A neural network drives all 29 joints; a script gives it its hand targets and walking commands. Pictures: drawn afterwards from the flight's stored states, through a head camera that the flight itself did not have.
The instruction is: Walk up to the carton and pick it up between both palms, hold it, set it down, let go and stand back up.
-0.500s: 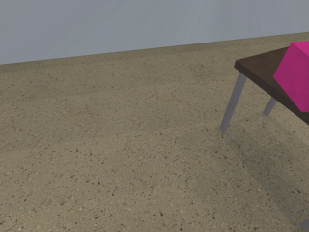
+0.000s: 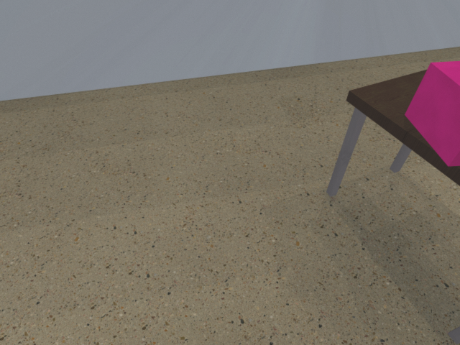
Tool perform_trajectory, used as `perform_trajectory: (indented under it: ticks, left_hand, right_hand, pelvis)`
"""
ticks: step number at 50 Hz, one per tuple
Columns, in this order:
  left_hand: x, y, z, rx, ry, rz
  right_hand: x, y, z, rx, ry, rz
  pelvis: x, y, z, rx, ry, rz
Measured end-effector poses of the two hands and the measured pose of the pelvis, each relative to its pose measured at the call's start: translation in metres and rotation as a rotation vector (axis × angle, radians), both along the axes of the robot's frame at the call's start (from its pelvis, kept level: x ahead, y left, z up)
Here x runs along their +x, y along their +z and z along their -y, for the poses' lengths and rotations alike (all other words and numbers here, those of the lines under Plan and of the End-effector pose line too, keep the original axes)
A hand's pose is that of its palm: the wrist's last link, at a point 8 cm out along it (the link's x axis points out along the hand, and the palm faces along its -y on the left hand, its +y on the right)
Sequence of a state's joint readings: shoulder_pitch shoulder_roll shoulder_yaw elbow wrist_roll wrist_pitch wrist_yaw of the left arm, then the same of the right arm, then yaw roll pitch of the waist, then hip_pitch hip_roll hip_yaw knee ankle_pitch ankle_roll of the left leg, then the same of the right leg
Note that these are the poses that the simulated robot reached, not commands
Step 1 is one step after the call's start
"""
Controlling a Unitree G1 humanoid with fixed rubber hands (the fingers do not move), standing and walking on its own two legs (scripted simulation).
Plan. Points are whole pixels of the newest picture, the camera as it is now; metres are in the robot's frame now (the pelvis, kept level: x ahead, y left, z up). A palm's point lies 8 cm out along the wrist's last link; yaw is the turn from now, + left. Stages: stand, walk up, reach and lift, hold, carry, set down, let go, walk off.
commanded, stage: stand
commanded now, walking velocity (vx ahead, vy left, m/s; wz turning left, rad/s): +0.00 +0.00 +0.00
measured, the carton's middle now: out of the picture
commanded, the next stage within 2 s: walk up in 1.04 s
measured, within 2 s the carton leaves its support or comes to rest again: neither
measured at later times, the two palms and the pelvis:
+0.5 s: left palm out of the picture -0.02 +0.20 -0.15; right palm out of the picture -0.02 -0.20 -0.15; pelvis +0.01 +0.00 +0.00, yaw +0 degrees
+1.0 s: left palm out of the picture -0.03 +0.19 -0.15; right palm out of the picture -0.03 -0.20 -0.15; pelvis +0.00 +0.00 +0.00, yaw +0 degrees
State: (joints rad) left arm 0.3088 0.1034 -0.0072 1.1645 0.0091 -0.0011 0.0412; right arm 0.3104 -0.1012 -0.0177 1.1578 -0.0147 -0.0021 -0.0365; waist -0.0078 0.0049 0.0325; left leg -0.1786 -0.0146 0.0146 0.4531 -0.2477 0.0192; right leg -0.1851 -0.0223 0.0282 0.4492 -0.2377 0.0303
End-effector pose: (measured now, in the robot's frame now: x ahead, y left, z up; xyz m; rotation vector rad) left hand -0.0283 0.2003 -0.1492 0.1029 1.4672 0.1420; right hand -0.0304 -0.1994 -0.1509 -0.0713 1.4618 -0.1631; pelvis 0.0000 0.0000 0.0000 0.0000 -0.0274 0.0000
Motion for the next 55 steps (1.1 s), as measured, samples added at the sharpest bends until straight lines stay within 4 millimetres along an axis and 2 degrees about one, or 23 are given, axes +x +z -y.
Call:
perform_trajectory:
  ticks: [9, 23, 32, 45, 55]
  left_hand:
    - [0.0, 0.0, 0.0, 0.003, 0.005, -0.007]
    - [0.011, 0.0, 0.003, -0.006, 0.012, 0.024]
    - [0.005, 0.0, 0.001, 0.003, 0.009, 0.004]
    - [0.0, 0.001, 0.008, -0.009, 0.014, -0.002]
    - [0.001, 0.002, 0.007, -0.003, 0.022, 0.01]
  right_hand:
    - [0.003, 0.001, 0.0, -0.006, 0.007, 0.005]
    - [0.011, 0.002, 0.0, -0.004, 0.012, 0.023]
    - [0.015, 0.001, 0.0, 0.0, 0.002, 0.039]
    - [0.005, 0.0, -0.002, 0.01, -0.004, 0.008]
    - [0.0, 0.001, 0.005, -0.001, 0.008, -0.005]
  pelvis:
    - [0.002, 0.0, 0.001, 0.004, -0.005, -0.004]
    - [0.006, 0.001, 0.002, 0.001, 0.001, 0.001]
    - [0.006, 0.001, 0.002, 0.006, -0.004, 0.01]
    - [0.004, 0.001, 0.003, 0.004, -0.003, 0.008]
    - [0.003, 0.001, 0.005, 0.006, 0.002, 0.004]
